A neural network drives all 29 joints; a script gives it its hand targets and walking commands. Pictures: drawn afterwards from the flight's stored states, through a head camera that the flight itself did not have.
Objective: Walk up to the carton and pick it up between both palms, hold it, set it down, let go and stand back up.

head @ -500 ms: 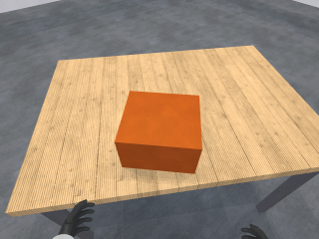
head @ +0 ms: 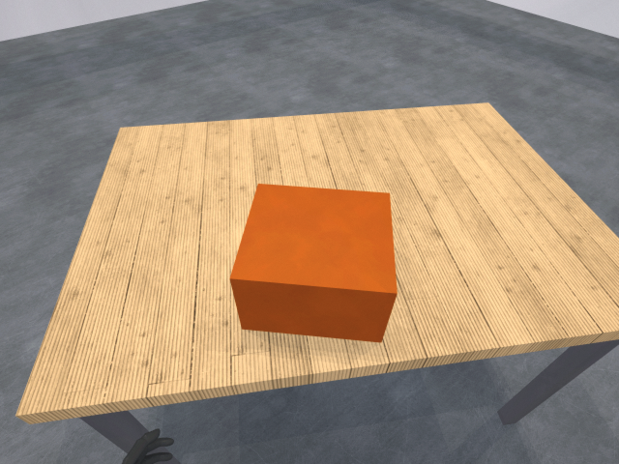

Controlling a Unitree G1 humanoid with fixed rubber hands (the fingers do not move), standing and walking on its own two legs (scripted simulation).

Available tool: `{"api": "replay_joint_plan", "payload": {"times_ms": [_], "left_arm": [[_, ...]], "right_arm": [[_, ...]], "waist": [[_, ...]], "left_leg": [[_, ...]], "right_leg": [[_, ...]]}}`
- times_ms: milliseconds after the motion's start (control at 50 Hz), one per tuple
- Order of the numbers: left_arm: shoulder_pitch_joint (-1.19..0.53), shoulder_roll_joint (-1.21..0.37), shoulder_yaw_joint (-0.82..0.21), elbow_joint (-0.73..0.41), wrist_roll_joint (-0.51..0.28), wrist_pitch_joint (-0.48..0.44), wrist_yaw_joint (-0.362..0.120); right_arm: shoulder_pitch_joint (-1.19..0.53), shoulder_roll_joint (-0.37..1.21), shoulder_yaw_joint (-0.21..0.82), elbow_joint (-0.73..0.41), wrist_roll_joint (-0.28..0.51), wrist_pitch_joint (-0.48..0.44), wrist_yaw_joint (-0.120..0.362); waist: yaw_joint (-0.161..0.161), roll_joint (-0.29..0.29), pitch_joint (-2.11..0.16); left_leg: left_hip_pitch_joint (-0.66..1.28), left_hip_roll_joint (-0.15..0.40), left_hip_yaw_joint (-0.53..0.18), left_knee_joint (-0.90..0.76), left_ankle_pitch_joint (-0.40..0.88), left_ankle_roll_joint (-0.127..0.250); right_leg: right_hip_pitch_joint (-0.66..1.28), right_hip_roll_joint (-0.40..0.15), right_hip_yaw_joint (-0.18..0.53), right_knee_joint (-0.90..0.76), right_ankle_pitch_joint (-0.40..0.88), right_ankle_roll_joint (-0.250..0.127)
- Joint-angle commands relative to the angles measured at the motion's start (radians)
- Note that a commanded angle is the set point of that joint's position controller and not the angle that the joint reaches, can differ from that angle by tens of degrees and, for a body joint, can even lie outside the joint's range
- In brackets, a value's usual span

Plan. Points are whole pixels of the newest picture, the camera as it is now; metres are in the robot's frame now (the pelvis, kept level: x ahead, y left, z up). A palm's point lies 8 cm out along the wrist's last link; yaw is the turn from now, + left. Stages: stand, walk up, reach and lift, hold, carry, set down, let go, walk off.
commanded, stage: stand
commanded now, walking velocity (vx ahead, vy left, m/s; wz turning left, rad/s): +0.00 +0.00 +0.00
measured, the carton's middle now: (317, 259) +0.45 -0.01 -0.03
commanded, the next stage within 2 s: none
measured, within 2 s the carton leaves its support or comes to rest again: neither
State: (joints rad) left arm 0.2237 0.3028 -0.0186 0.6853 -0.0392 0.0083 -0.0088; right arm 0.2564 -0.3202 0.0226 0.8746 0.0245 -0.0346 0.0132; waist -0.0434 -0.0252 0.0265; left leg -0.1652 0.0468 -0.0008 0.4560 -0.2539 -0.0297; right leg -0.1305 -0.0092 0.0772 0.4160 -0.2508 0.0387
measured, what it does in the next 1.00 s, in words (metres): stands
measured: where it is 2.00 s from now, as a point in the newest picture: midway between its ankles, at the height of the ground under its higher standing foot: outside the picture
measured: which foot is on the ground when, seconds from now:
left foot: down 0.00-1.00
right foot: down 0.00-1.00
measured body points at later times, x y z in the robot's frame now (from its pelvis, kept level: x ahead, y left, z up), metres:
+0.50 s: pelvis +0.00 +0.00 +0.00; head +0.00 +0.01 +0.45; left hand +0.13 +0.26 -0.11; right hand +0.05 -0.29 -0.12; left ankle +0.00 +0.14 -0.74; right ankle -0.01 -0.15 -0.74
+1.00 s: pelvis -0.01 +0.00 +0.00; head -0.02 +0.01 +0.45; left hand +0.12 +0.26 -0.12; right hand +0.04 -0.29 -0.12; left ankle +0.00 +0.14 -0.74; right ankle -0.01 -0.15 -0.74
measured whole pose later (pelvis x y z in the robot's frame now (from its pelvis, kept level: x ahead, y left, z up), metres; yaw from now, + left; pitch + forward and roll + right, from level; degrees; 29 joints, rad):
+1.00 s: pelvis -0.01 +0.00 +0.00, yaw +0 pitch -3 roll -1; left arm 0.22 0.30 -0.02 0.79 -0.04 0.00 -0.01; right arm 0.26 -0.32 0.02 0.96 0.02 -0.03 0.01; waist -0.04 -0.02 0.02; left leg -0.16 0.05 0.00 0.45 -0.24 -0.03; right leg -0.13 -0.01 0.08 0.42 -0.24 0.04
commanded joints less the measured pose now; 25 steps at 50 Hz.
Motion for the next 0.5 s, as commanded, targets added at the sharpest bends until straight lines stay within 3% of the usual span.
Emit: {"api": "replay_joint_plan", "payload": {"times_ms": [0, 40, 140, 160, 200, 260, 320, 340, 360, 380, 400, 420, 440, 460, 480], "left_arm": [[-0.02, 0.26, 0.09, -0.008, 0.078, -0.052, 0.009], [-0.01, 0.247, 0.08, 0.007, 0.079, -0.057, 0.009], [-0.018, 0.258, 0.084, 0.022, 0.077, -0.053, 0.013], [-0.018, 0.255, 0.083, 0.028, 0.08, -0.054, 0.011], [-0.018, 0.259, 0.084, 0.034, 0.074, -0.051, 0.01], [-0.018, 0.264, 0.086, 0.038, 0.076, -0.05, 0.013], [-0.017, 0.265, 0.089, 0.043, 0.074, -0.049, 0.014], [-0.018, 0.258, 0.084, 0.048, 0.076, -0.051, 0.013], [-0.007, 0.26, 0.084, 0.056, 0.07, -0.052, 0.014], [-0.024, 0.27, 0.086, 0.049, 0.073, -0.054, 0.014], [-0.03, 0.261, 0.087, 0.058, 0.079, -0.047, 0.012], [-0.018, 0.254, 0.083, 0.056, 0.071, -0.05, 0.012], [-0.012, 0.269, 0.086, 0.068, 0.071, -0.05, 0.012], [-0.002, 0.259, 0.086, 0.068, 0.067, -0.051, 0.013], [-0.011, 0.267, 0.088, 0.075, 0.072, -0.045, 0.016]], "right_arm": [[-0.048, -0.251, -0.086, -0.046, -0.063, -0.019, -0.01], [-0.067, -0.257, -0.084, -0.045, -0.067, -0.018, -0.012], [-0.051, -0.254, -0.083, -0.031, -0.058, -0.016, -0.015], [-0.045, -0.253, -0.084, -0.022, -0.057, -0.017, -0.014], [-0.048, -0.249, -0.083, -0.011, -0.059, -0.016, -0.014], [-0.058, -0.269, -0.083, -0.007, -0.06, -0.015, -0.016], [-0.06, -0.246, -0.079, -0.002, -0.056, -0.014, -0.014], [-0.057, -0.252, -0.081, 0.003, -0.055, -0.015, -0.015], [-0.074, -0.257, -0.079, 0.005, -0.055, -0.017, -0.015], [-0.061, -0.238, -0.078, 0.006, -0.054, -0.016, -0.015], [-0.061, -0.258, -0.082, 0.01, -0.057, -0.015, -0.015], [-0.049, -0.26, -0.083, 0.009, -0.056, -0.016, -0.018], [-0.058, -0.256, -0.077, 0.021, -0.052, -0.014, -0.016], [-0.052, -0.262, -0.081, 0.019, -0.052, -0.012, -0.015], [-0.055, -0.256, -0.079, 0.018, -0.046, -0.013, -0.018]], "waist": [[0.035, 0.051, -0.079], [0.039, 0.071, -0.075], [0.038, 0.039, -0.059], [0.036, 0.078, -0.068], [0.038, 0.049, -0.081], [0.037, 0.076, -0.04], [0.045, 0.033, -0.058], [0.036, 0.052, -0.073], [0.047, 0.077, -0.064], [0.038, 0.041, -0.081], [0.032, 0.063, -0.059], [0.043, 0.048, -0.046], [0.048, 0.089, -0.053], [0.043, 0.091, -0.047], [0.037, 0.06, -0.052]], "left_leg": [[-0.007, 0.058, -0.057, -0.068, 0.229, 0.068], [-0.007, 0.056, -0.053, -0.073, 0.223, 0.063], [-0.014, 0.061, -0.066, -0.07, 0.256, 0.069], [0.005, 0.063, -0.057, -0.077, 0.244, 0.065], [0.006, 0.065, -0.058, -0.077, 0.246, 0.06], [-0.011, 0.063, -0.062, -0.084, 0.23, 0.063], [-0.003, 0.068, -0.068, -0.078, 0.234, 0.069], [0.018, 0.064, -0.06, -0.076, 0.253, 0.066], [0.002, 0.069, -0.07, -0.07, 0.267, 0.071], [0.021, 0.065, -0.064, -0.078, 0.265, 0.065], [0.017, 0.066, -0.057, -0.073, 0.279, 0.064], [0.001, 0.068, -0.072, -0.083, 0.269, 0.066], [0.011, 0.069, -0.061, -0.085, 0.27, 0.06], [-0.005, 0.067, -0.063, -0.085, 0.265, 0.065], [0.012, 0.068, -0.073, -0.083, 0.254, 0.066]], "right_leg": [[0.003, -0.08, 0.02, -0.021, 0.23, -0.061], [0.005, -0.085, 0.02, -0.017, 0.249, -0.059], [0.01, -0.087, 0.015, -0.022, 0.251, -0.062], [0.007, -0.091, 0.02, -0.026, 0.242, -0.067], [0.01, -0.089, 0.013, -0.024, 0.239, -0.062], [-0.005, -0.09, 0.017, -0.029, 0.23, -0.067], [0.02, -0.094, 0.012, -0.027, 0.253, -0.071], [0.012, -0.091, 0.022, -0.03, 0.263, -0.073], [0.015, -0.096, 0.022, -0.032, 0.272, -0.073], [0.02, -0.09, 0.013, -0.028, 0.264, -0.069], [0.004, -0.09, 0.013, -0.038, 0.269, -0.068], [0.013, -0.091, 0.009, -0.029, 0.272, -0.069], [0.014, -0.092, 0.018, -0.032, 0.26, -0.067], [0.022, -0.092, 0.018, -0.037, 0.256, -0.067], [0.009, -0.095, 0.02, -0.039, 0.263, -0.073]]}}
